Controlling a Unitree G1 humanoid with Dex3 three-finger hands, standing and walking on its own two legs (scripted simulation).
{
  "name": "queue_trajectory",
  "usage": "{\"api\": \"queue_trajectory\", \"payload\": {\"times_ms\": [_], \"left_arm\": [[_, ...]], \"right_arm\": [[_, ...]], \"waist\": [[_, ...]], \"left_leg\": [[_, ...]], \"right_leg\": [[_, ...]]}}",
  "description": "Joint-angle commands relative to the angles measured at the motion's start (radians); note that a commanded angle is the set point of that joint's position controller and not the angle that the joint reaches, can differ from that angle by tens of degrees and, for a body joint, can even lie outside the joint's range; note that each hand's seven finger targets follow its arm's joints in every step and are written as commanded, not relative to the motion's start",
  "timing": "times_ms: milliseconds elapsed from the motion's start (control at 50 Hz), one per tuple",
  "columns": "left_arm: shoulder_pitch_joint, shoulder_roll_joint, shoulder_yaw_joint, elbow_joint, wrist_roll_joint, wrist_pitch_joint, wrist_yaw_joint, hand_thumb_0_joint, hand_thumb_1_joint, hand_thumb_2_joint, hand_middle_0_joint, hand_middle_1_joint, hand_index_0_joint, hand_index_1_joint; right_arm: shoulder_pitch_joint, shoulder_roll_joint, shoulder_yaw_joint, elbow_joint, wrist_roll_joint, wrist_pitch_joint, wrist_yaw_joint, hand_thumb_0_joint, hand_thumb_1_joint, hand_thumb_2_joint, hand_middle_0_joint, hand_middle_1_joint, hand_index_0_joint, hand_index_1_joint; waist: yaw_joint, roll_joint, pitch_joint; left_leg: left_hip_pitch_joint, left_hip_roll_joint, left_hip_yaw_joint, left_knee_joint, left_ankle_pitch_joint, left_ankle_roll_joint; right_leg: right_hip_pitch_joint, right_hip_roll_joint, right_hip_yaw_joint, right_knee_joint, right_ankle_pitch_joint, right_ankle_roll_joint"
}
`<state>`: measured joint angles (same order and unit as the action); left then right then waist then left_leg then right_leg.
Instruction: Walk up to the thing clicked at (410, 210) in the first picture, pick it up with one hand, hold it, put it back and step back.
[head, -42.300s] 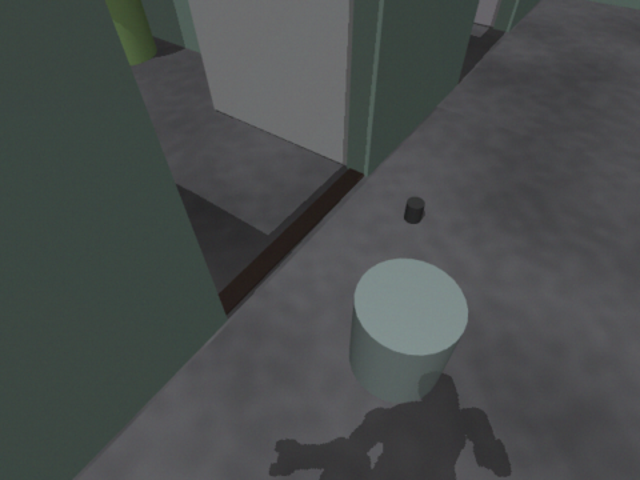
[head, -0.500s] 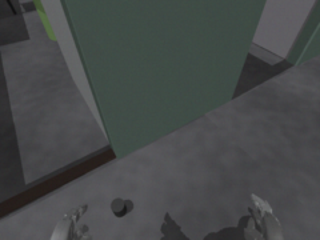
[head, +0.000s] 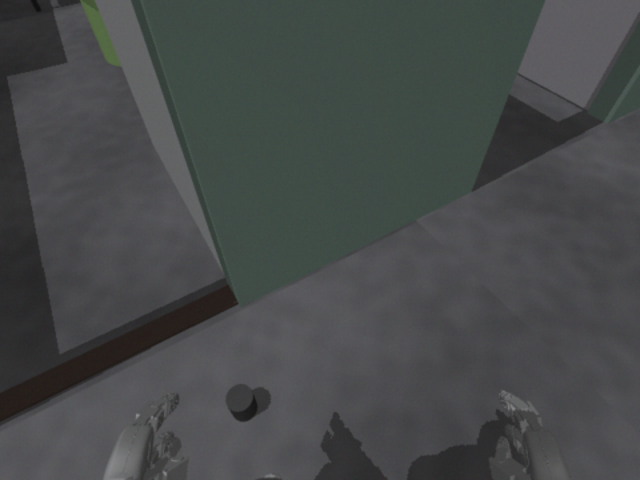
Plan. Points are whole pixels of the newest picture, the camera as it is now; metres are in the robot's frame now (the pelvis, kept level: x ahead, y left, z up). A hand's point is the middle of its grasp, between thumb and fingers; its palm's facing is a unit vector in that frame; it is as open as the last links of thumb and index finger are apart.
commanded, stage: stand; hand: left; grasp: from above
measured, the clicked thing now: (242, 403) +0.43 +0.25 -0.67
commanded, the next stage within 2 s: none
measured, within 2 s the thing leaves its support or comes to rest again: neither
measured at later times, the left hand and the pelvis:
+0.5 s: hand out of the picture +0.05 +0.24 -0.11, palm faces +0.04 -0.95 -0.32, open 7.4 cm; pelvis +0.01 +0.01 +0.05, yaw +0 degrees
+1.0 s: hand out of the picture +0.04 +0.25 -0.10, palm faces +0.03 -0.94 -0.34, open 7.4 cm; pelvis +0.00 +0.00 +0.06, yaw +0 degrees
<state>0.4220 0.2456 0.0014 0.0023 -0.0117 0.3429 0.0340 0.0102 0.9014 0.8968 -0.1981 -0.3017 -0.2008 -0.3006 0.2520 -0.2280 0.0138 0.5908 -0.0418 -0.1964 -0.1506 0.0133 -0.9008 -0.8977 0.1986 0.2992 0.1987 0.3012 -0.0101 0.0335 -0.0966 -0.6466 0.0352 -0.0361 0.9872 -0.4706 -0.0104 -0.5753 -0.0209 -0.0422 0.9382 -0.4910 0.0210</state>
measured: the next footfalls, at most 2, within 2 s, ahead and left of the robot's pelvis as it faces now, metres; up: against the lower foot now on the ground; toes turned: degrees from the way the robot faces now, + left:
none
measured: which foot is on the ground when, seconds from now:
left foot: down 0.00-1.00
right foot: down 0.00-1.00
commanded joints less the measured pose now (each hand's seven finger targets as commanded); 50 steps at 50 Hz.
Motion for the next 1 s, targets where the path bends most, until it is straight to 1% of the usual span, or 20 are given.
{"api": "queue_trajectory", "payload": {"times_ms": [0,20,40,80,120,140,160,180,220,260,280,340,400,440,480,600,760,820,900,980], "left_arm": [[-0.135,0.215,0.086,0.288,0.086,-0.273,0.017,0.000,0.900,0.900,-0.200,-0.300,-0.200,-0.301],[-0.161,0.207,0.085,0.329,0.083,-0.289,0.012,0.000,0.900,0.900,-0.200,-0.300,-0.200,-0.301],[-0.188,0.199,0.088,0.371,0.074,-0.291,0.007,0.000,0.900,0.900,-0.200,-0.300,-0.200,-0.301],[-0.223,0.194,0.094,0.454,0.061,-0.296,0.008,0.000,0.900,0.900,-0.200,-0.300,-0.200,-0.301],[-0.246,0.183,0.090,0.540,0.060,-0.310,0.012,0.000,0.900,0.900,-0.200,-0.300,-0.200,-0.301],[-0.247,0.186,0.090,0.580,0.061,-0.319,0.013,0.000,0.900,0.900,-0.200,-0.300,-0.200,-0.301],[-0.255,0.179,0.089,0.611,0.059,-0.323,0.012,0.000,0.900,0.900,-0.200,-0.300,-0.200,-0.301],[-0.244,0.174,0.089,0.649,0.059,-0.329,0.012,0.000,0.900,0.900,-0.200,-0.300,-0.200,-0.301],[-0.241,0.182,0.090,0.716,0.059,-0.341,0.012,0.000,0.900,0.900,-0.200,-0.300,-0.200,-0.301],[-0.251,0.184,0.089,0.769,0.054,-0.348,0.009,0.000,0.900,0.900,-0.200,-0.300,-0.200,-0.301],[-0.242,0.186,0.087,0.797,0.053,-0.351,0.010,0.000,0.900,0.900,-0.200,-0.300,-0.200,-0.301],[-0.246,0.198,0.084,0.863,0.046,-0.354,0.011,0.000,0.900,0.900,-0.200,-0.300,-0.200,-0.301],[-0.244,0.201,0.078,0.922,0.042,-0.353,0.014,0.000,0.900,0.900,-0.200,-0.300,-0.200,-0.301],[-0.248,0.199,0.074,0.955,0.041,-0.348,0.016,0.000,0.900,0.900,-0.200,-0.300,-0.200,-0.301],[-0.250,0.201,0.071,0.983,0.043,-0.346,0.014,0.000,0.900,0.900,-0.200,-0.300,-0.200,-0.301],[-0.264,0.213,0.066,1.042,0.046,-0.353,0.012,0.000,0.900,0.900,-0.200,-0.300,-0.200,-0.301],[-0.283,0.225,0.065,1.078,0.045,-0.355,0.007,0.000,0.900,0.900,-0.200,-0.300,-0.200,-0.301],[-0.288,0.239,0.067,1.081,0.042,-0.356,0.003,0.000,0.900,0.900,-0.200,-0.300,-0.200,-0.301],[-0.299,0.245,0.066,1.084,0.042,-0.362,0.002,0.000,0.900,0.900,-0.200,-0.300,-0.200,-0.301],[-0.307,0.252,0.066,1.092,0.037,-0.362,0.002,0.000,0.900,0.900,-0.200,-0.300,-0.200,-0.301]], "right_arm": [[-0.090,-0.229,-0.094,0.035,-0.058,0.089,0.082,0.000,-0.900,-0.900,0.200,0.300,0.200,0.300],[-0.085,-0.212,-0.092,0.072,-0.035,0.092,0.100,0.000,-0.900,-0.900,0.200,0.300,0.200,0.300],[-0.085,-0.203,-0.090,0.088,-0.018,0.099,0.116,0.000,-0.900,-0.900,0.200,0.300,0.200,0.300],[-0.105,-0.197,-0.095,0.116,-0.004,0.104,0.132,0.000,-0.900,-0.900,0.200,0.300,0.200,0.300],[-0.123,-0.201,-0.099,0.155,-0.009,0.117,0.138,0.000,-0.900,-0.900,0.200,0.300,0.200,0.300],[-0.126,-0.202,-0.100,0.172,-0.012,0.121,0.137,0.000,-0.900,-0.900,0.200,0.300,0.200,0.300],[-0.116,-0.207,-0.099,0.189,-0.014,0.125,0.134,0.000,-0.900,-0.900,0.200,0.300,0.200,0.300],[-0.129,-0.216,-0.101,0.203,-0.015,0.128,0.134,0.000,-0.900,-0.900,0.200,0.300,0.200,0.300],[-0.128,-0.211,-0.100,0.232,-0.010,0.135,0.130,0.000,-0.900,-0.900,0.200,0.300,0.200,0.300],[-0.119,-0.220,-0.100,0.261,-0.007,0.144,0.124,0.000,-0.900,-0.900,0.200,0.300,0.200,0.300],[-0.122,-0.220,-0.100,0.276,-0.005,0.147,0.122,0.000,-0.900,-0.900,0.200,0.300,0.200,0.300],[-0.102,-0.231,-0.097,0.324,0.001,0.150,0.117,0.000,-0.900,-0.900,0.200,0.300,0.200,0.300],[-0.105,-0.236,-0.094,0.364,0.005,0.156,0.111,0.000,-0.900,-0.900,0.200,0.300,0.200,0.300],[-0.116,-0.238,-0.093,0.385,0.009,0.160,0.109,0.000,-0.900,-0.900,0.200,0.300,0.200,0.300],[-0.122,-0.245,-0.091,0.402,0.011,0.164,0.110,0.000,-0.900,-0.900,0.200,0.300,0.200,0.300],[-0.136,-0.243,-0.087,0.441,0.015,0.171,0.113,0.000,-0.900,-0.900,0.200,0.300,0.200,0.300],[-0.149,-0.249,-0.084,0.467,0.014,0.178,0.121,0.000,-0.900,-0.900,0.200,0.300,0.200,0.300],[-0.150,-0.257,-0.083,0.471,0.014,0.178,0.124,0.000,-0.900,-0.900,0.200,0.300,0.200,0.300],[-0.156,-0.256,-0.077,0.477,0.018,0.171,0.125,0.000,-0.900,-0.900,0.200,0.300,0.200,0.300],[-0.155,-0.262,-0.073,0.486,0.017,0.172,0.124,0.000,-0.900,-0.900,0.200,0.300,0.200,0.300]], "waist": [[0.028,-0.090,-0.030],[0.025,-0.072,-0.064],[0.028,-0.096,-0.045],[0.037,-0.085,-0.043],[0.041,-0.051,-0.012],[0.041,-0.044,-0.011],[0.036,0.006,0.011],[0.045,0.034,0.022],[0.041,-0.003,0.032],[0.033,-0.009,0.054],[0.038,-0.017,0.046],[0.025,-0.016,0.041],[0.027,-0.012,0.055],[0.027,-0.006,0.084],[0.029,0.003,0.106],[0.027,-0.030,0.127],[0.023,-0.033,0.171],[0.021,-0.020,0.153],[0.021,-0.036,0.122],[0.021,-0.039,0.117]], "left_leg": [[0.191,-0.011,-0.018,-0.204,0.353,0.074],[0.242,-0.011,-0.010,-0.221,0.371,0.075],[0.254,-0.020,0.001,-0.240,0.334,0.073],[0.282,-0.008,-0.026,-0.283,0.314,0.074],[0.300,0.005,-0.050,-0.331,0.273,0.079],[0.322,0.010,-0.053,-0.345,0.305,0.078],[0.326,0.023,-0.069,-0.395,0.290,0.079],[0.327,0.038,-0.093,-0.427,0.270,0.080],[0.348,0.035,-0.079,-0.437,0.323,0.072],[0.353,0.037,-0.081,-0.484,0.284,0.067],[0.388,0.037,-0.074,-0.480,0.326,0.065],[0.458,0.046,-0.072,-0.519,0.449,0.057],[0.501,0.055,-0.068,-0.554,0.494,0.051],[0.501,0.059,-0.076,-0.598,0.446,0.048],[0.494,0.064,-0.083,-0.638,0.389,0.048],[0.503,0.060,-0.071,-0.669,0.371,0.040],[0.474,0.057,-0.076,-0.712,0.236,0.032],[0.460,0.061,-0.082,-0.722,0.213,0.035],[0.507,0.063,-0.072,-0.700,0.320,0.034],[0.518,0.066,-0.066,-0.702,0.344,0.035]], "right_leg": [[0.199,-0.065,0.147,-0.241,0.289,-0.109],[0.233,-0.078,0.151,-0.232,0.354,-0.098],[0.226,-0.079,0.138,-0.256,0.321,-0.085],[0.227,-0.071,0.118,-0.276,0.268,-0.068],[0.226,-0.070,0.105,-0.309,0.223,-0.057],[0.241,-0.070,0.101,-0.317,0.251,-0.053],[0.240,-0.056,0.087,-0.313,0.242,-0.044],[0.256,-0.050,0.071,-0.327,0.235,-0.040],[0.299,-0.061,0.077,-0.369,0.287,-0.042],[0.332,-0.063,0.076,-0.410,0.284,-0.041],[0.346,-0.072,0.082,-0.428,0.320,-0.043],[0.387,-0.078,0.080,-0.465,0.404,-0.041],[0.411,-0.083,0.076,-0.498,0.422,-0.035],[0.418,-0.077,0.069,-0.530,0.378,-0.029],[0.431,-0.076,0.065,-0.551,0.355,-0.026],[0.459,-0.091,0.073,-0.604,0.356,-0.023],[0.441,-0.088,0.073,-0.648,0.268,-0.019],[0.459,-0.090,0.078,-0.650,0.278,-0.022],[0.466,-0.105,0.088,-0.659,0.338,-0.026],[0.468,-0.105,0.087,-0.660,0.345,-0.027]]}}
